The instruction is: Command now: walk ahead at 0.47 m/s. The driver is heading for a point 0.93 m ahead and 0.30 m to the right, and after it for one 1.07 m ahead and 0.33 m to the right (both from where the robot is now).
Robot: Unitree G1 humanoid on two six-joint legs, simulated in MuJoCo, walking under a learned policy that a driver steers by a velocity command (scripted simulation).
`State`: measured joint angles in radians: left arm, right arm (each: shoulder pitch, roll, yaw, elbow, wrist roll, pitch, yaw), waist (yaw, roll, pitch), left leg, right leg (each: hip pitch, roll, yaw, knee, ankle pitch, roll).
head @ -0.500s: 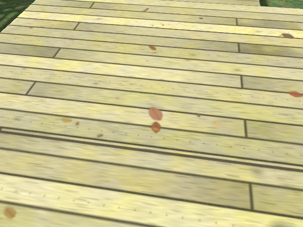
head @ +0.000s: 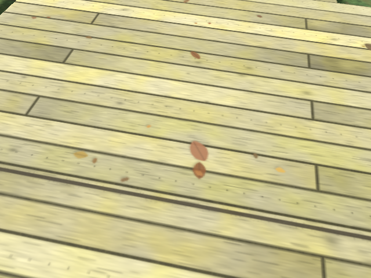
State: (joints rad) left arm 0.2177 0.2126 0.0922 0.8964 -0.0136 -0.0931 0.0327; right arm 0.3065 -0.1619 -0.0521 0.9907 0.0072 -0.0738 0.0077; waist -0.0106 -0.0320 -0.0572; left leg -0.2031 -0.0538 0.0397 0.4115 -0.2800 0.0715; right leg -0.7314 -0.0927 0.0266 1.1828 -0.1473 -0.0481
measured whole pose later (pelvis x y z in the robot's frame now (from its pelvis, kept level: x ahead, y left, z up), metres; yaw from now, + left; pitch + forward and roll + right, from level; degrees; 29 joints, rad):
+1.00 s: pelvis +0.55 +0.01 +0.00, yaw -13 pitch +1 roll +1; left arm 0.25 0.29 0.10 0.87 -0.04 -0.05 0.02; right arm 0.18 -0.22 -0.07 0.93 -0.01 -0.11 0.01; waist -0.01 -0.04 0.03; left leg -0.21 -0.01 0.10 0.35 -0.17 0.03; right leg -0.58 -0.08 0.05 1.15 -0.28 -0.05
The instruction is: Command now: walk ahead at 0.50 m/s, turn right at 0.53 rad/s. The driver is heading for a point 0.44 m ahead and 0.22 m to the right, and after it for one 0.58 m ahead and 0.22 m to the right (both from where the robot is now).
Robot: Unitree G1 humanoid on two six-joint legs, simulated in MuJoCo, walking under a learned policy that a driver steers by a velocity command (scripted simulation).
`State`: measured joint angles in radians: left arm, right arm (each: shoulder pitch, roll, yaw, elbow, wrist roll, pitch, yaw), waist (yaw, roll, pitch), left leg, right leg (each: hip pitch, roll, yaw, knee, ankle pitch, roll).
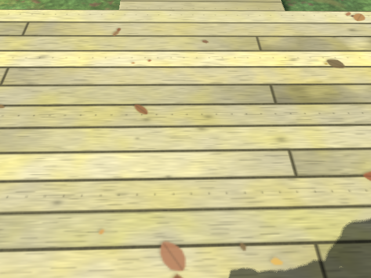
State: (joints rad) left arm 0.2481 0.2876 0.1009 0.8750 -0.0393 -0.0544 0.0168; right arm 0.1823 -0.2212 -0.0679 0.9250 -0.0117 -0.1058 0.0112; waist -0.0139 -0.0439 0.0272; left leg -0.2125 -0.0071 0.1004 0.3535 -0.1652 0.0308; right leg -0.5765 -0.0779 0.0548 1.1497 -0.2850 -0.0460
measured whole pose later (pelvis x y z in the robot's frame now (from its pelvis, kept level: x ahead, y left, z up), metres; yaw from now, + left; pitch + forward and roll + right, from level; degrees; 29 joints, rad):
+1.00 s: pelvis +0.43 -0.11 -0.01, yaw -30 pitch +2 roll +0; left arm 0.18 0.28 0.06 0.72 0.00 0.04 0.03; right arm 0.09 -0.22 -0.03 0.75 -0.02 -0.03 0.01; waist -0.01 -0.02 0.04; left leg -0.41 -0.03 0.01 0.47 -0.10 0.04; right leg -0.41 0.01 0.08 0.95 -0.52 0.06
